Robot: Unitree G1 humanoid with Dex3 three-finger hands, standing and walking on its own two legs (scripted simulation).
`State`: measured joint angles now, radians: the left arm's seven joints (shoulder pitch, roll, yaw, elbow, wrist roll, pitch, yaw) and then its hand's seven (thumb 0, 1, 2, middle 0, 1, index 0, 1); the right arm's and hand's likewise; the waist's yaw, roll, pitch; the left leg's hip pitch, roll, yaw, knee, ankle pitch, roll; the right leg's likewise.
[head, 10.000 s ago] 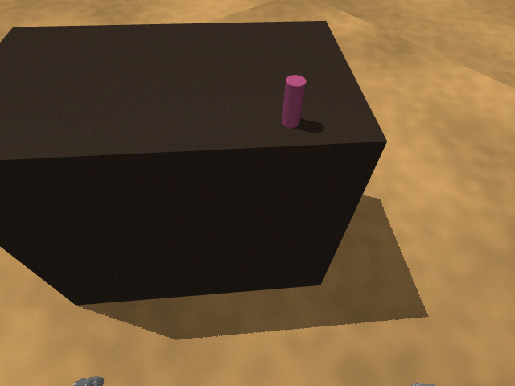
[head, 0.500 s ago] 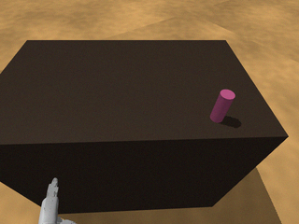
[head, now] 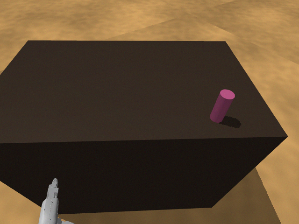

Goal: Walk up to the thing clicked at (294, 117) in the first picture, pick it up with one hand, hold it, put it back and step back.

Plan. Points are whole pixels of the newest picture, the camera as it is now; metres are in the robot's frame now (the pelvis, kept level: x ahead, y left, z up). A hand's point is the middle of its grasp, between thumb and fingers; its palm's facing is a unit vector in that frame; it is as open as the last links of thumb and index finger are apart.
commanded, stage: go down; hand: right
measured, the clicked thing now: (221, 106) +0.41 -0.22 +0.08
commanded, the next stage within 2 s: approach in 0.42 s
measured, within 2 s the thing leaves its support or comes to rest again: neither
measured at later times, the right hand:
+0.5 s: hand out of the picture +0.29 -0.40 +0.20, palm faces +0.21 +0.98 +0.00, open 17.5 cm
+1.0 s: hand (269, 121) +0.33 -0.32 +0.11, palm faces +0.09 +0.99 +0.05, open 17.6 cm
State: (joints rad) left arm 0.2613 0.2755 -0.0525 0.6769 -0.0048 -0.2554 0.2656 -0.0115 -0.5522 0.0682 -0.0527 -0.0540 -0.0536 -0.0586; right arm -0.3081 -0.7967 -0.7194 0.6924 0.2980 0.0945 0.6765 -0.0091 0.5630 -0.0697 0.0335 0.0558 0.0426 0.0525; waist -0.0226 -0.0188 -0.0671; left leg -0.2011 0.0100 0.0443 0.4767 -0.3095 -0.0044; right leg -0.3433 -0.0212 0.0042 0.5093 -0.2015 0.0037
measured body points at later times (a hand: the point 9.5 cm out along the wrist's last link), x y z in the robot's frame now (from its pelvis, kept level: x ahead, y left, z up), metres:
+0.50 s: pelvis +0.00 +0.00 +0.00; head +0.00 +0.00 +0.45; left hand +0.16 +0.26 -0.07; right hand +0.27 -0.45 +0.20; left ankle -0.04 +0.12 -0.74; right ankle +0.04 -0.12 -0.74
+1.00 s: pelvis +0.00 +0.01 -0.01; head +0.01 +0.00 +0.44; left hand +0.15 +0.27 -0.08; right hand +0.32 -0.37 +0.11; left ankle -0.04 +0.12 -0.74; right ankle +0.04 -0.12 -0.74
